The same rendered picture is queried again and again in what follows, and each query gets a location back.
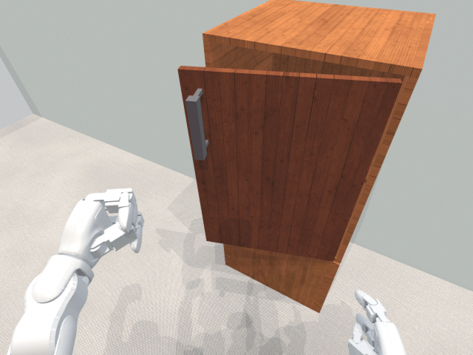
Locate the left robot hand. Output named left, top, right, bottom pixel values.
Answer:
left=58, top=188, right=144, bottom=268

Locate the cupboard door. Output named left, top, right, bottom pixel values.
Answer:
left=177, top=66, right=402, bottom=261

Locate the handle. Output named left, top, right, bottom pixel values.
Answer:
left=186, top=89, right=208, bottom=160

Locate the left robot forearm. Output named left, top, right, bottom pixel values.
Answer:
left=7, top=254, right=94, bottom=355

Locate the right robot hand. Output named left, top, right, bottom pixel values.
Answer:
left=348, top=289, right=407, bottom=355

